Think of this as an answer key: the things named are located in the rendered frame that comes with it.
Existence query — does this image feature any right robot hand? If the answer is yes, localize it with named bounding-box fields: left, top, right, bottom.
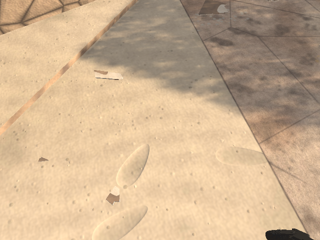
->
left=265, top=228, right=314, bottom=240

